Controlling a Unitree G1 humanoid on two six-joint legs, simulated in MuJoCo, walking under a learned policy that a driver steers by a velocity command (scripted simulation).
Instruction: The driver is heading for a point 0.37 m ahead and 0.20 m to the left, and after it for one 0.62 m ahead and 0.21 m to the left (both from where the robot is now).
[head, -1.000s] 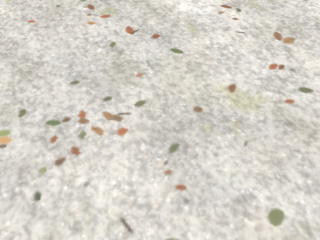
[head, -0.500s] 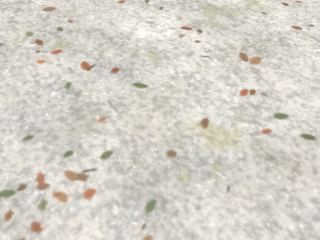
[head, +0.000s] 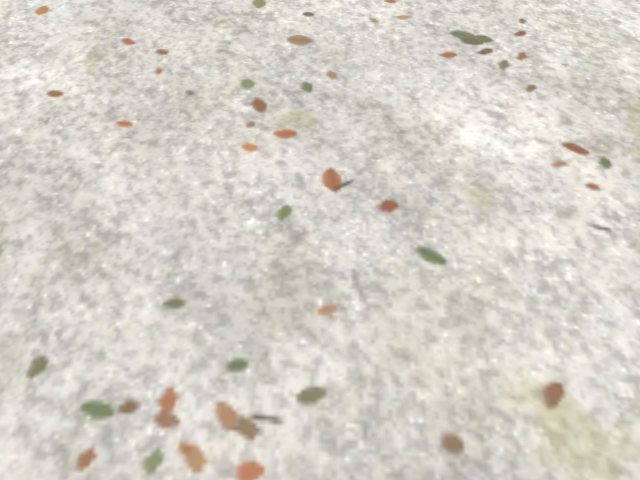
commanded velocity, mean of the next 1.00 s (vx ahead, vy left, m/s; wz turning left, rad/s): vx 0.26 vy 0.00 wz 0.58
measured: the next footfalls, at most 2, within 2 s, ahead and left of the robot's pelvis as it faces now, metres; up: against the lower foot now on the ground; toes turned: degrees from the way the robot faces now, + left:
left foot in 0.14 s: +0.25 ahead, +0.13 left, +0.00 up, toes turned +9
right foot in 0.62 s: +0.53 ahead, +0.02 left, +0.00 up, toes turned +27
